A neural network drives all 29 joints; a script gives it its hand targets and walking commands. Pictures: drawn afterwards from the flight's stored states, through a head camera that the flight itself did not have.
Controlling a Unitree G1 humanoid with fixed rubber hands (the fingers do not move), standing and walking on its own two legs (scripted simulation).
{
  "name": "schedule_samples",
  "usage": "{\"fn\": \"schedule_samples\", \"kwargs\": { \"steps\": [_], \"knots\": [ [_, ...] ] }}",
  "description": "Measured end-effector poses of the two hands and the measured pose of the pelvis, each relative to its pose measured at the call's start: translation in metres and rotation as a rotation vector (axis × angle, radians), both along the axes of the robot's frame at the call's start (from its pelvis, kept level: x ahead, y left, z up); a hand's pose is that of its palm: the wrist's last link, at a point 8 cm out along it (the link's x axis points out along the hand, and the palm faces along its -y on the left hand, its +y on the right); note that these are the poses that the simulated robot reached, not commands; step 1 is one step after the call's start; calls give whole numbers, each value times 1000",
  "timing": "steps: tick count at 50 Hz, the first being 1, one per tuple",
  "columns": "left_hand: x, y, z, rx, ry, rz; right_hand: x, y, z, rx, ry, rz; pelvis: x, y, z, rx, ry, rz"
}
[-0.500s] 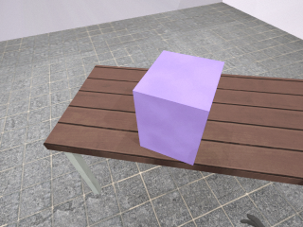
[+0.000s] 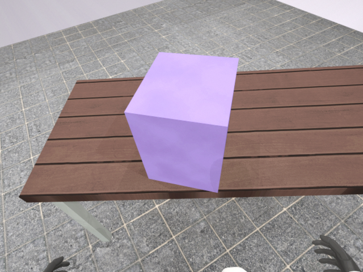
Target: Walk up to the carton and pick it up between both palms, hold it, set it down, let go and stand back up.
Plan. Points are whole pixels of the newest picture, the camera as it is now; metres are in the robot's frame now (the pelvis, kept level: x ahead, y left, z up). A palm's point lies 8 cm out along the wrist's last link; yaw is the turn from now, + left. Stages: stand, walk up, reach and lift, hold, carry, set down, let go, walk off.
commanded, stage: walk up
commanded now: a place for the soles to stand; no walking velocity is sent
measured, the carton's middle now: (189, 124) +0.48 +0.00 +0.02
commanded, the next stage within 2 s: reach and lift in 1.34 s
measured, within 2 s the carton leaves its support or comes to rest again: neither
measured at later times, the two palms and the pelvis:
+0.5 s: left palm (51, 254) +0.18 +0.34 -0.07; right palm (333, 270) +0.13 -0.28 -0.07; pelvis +0.02 +0.03 +0.00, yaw -6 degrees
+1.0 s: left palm (57, 259) +0.17 +0.32 -0.07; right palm out of the picture +0.07 -0.31 -0.08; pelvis +0.01 +0.02 +0.01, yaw -9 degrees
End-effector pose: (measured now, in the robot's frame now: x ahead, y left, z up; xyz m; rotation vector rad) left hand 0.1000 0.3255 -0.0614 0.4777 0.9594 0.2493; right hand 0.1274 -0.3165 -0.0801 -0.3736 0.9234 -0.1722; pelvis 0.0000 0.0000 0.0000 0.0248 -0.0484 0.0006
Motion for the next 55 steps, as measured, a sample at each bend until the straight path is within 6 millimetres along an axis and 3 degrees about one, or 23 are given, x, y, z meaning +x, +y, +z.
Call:
{"fn": "schedule_samples", "kwargs": {
  "steps": [6,13,19,25,37,55],
  "knots": [
    [29,-6,-6,18,-20,-78,-5,-2,-10,7,16,-48,7,2,-9,-24,2,-35],
    [48,6,-14,-23,-22,-89,-11,21,-12,-12,20,-50,14,25,-12,-7,-5,-65],
    [70,8,-14,-54,-22,-120,-4,36,-5,12,2,-64,21,31,-7,-27,-8,-87],
    [83,10,-13,-51,-22,-130,5,32,6,-8,-40,-77,21,32,-4,-26,-14,-108],
    [79,-4,-14,-73,23,-133,-7,14,10,-1,-26,-149,19,27,4,-16,-19,-136],
    [73,-15,-12,-78,76,-129,-64,9,-5,39,92,-260,15,20,13,-13,-12,-165]
  ]
}}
